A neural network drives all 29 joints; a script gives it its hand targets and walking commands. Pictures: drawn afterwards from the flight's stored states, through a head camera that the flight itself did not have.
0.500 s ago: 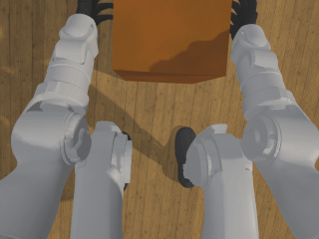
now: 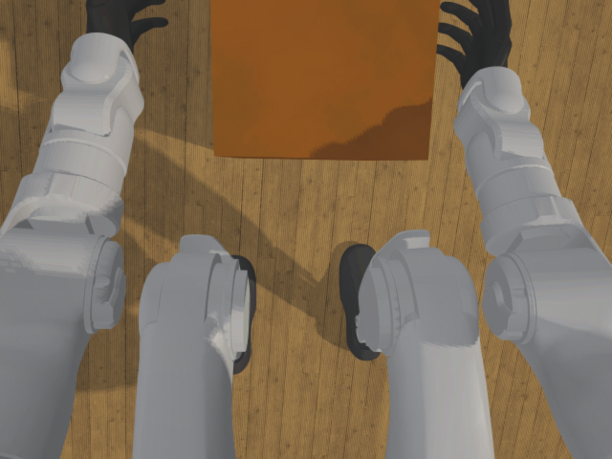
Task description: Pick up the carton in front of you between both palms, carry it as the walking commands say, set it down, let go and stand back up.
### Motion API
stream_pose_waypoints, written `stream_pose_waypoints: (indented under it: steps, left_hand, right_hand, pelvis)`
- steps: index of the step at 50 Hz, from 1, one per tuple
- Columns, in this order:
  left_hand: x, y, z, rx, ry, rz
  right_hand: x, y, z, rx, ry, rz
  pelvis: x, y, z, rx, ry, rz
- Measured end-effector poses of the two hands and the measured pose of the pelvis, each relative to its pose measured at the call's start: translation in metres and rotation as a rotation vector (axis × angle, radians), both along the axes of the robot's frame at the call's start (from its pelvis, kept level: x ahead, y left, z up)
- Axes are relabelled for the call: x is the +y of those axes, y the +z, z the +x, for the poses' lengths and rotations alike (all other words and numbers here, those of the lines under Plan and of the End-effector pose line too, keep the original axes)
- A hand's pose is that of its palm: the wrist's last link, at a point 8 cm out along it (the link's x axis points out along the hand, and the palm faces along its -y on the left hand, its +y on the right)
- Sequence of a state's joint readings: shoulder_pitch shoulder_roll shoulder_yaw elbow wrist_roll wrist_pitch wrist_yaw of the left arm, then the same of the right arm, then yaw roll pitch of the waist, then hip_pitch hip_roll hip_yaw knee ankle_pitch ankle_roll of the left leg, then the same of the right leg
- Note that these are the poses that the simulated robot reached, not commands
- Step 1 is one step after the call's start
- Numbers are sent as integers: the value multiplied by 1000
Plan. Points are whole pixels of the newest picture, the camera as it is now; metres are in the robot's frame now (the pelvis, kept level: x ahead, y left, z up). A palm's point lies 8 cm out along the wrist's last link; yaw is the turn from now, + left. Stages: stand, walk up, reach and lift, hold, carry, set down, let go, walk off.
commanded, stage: set down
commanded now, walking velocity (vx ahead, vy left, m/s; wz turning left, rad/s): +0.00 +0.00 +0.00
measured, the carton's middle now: (313, 78) +0.50 -0.02 -0.24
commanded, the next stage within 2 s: let go in 0.96 s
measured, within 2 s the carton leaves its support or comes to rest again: neither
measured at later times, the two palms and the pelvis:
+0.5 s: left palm out of the picture +0.52 +0.20 +0.01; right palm out of the picture +0.50 -0.19 +0.01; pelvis +0.01 +0.00 +0.12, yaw +0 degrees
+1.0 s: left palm out of the picture +0.52 +0.21 +0.16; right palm out of the picture +0.50 -0.20 +0.16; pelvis +0.04 +0.00 +0.26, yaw +1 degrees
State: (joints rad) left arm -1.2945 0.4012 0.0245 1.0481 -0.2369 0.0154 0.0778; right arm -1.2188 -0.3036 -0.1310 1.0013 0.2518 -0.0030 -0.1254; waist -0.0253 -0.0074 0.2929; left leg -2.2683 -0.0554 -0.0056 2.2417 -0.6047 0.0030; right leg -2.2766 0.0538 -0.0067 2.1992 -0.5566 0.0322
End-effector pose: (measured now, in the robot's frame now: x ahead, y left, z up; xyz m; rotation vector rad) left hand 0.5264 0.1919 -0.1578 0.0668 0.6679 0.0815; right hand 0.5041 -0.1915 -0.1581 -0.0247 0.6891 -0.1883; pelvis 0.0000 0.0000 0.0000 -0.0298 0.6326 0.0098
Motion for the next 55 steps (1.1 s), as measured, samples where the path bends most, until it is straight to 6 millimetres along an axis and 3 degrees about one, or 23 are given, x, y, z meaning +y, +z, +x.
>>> stream_pose_waypoints:
  steps: [4, 13, 26, 46, 55]
  left_hand:
    - [-3, 31, 0, -34, 1, 3]
    - [2, 100, -5, -13, 18, 8]
    - [8, 171, -3, -37, 0, 13]
    - [13, 298, -4, -34, -17, 8]
    - [16, 337, -16, 2, -25, 49]
  right_hand:
    - [4, 31, 0, -45, 5, 5]
    - [2, 101, -2, -38, -5, 1]
    - [-3, 172, -2, -62, 2, -8]
    - [-6, 298, -5, -59, 12, -7]
    - [-6, 336, -14, -24, 63, -36]
  pelvis:
    - [0, 15, 2, 18, -2, 5]
    - [-2, 67, 6, 106, -3, 11]
    - [-4, 127, 13, 175, -5, 13]
    - [-2, 241, 35, 162, -1, 14]
    - [-2, 284, 48, 129, 3, 17]
